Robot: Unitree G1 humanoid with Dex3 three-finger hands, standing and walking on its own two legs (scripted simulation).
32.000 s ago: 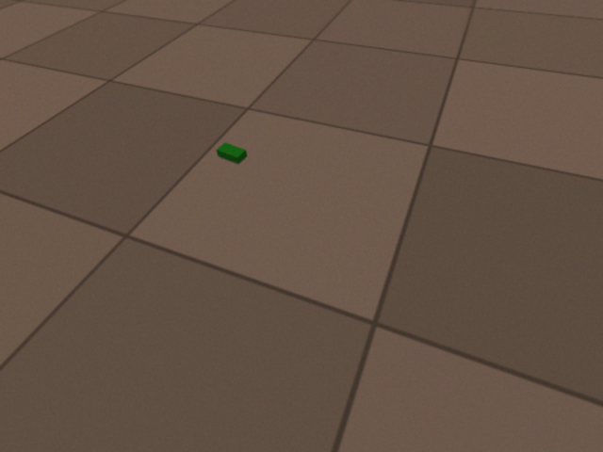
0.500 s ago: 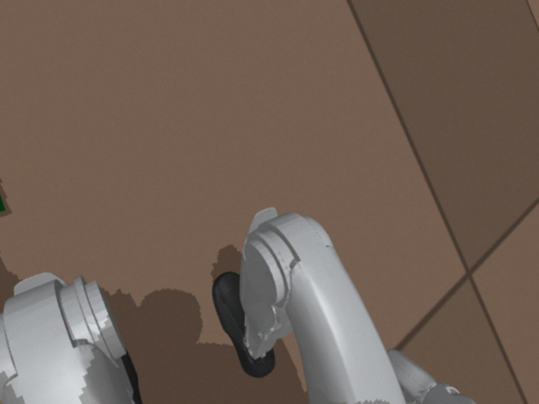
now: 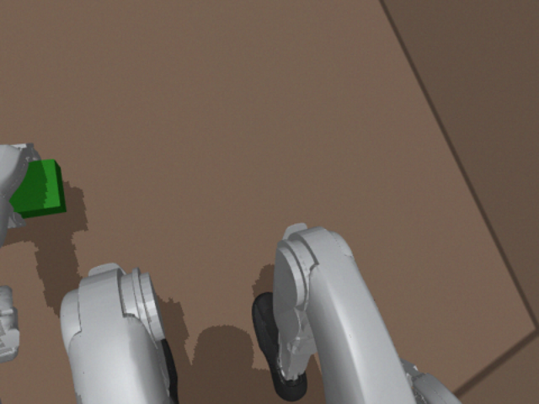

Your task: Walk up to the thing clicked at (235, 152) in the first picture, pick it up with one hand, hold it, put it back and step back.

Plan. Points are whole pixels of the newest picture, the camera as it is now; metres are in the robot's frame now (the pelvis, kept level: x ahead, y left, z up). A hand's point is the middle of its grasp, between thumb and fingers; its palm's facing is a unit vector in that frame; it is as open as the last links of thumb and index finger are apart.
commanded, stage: settle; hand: left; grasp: from above
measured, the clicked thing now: (4, 193) +0.44 +0.34 -0.22
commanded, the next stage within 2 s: lift in 0.26 s
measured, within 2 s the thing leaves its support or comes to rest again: neither
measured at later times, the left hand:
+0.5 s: hand out of the picture +0.43 +0.33 -0.13, palm faces -0.44 -0.06 -0.89, open 10.4 cm
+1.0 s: hand out of the picture +0.37 +0.33 +0.01, palm faces -0.45 -0.10 -0.89, open 10.4 cm
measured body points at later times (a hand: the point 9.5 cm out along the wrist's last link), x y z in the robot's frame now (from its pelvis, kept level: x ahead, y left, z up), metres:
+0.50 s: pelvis -0.01 -0.01 +0.02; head +0.22 +0.08 +0.40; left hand +0.45 +0.33 -0.08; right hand +0.08 -0.27 -0.08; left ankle +0.07 +0.12 -0.28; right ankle +0.11 -0.11 -0.28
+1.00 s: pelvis -0.01 +0.00 +0.12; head +0.18 +0.07 +0.52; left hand +0.38 +0.33 +0.06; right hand +0.13 -0.26 +0.00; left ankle +0.07 +0.12 -0.28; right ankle +0.11 -0.11 -0.28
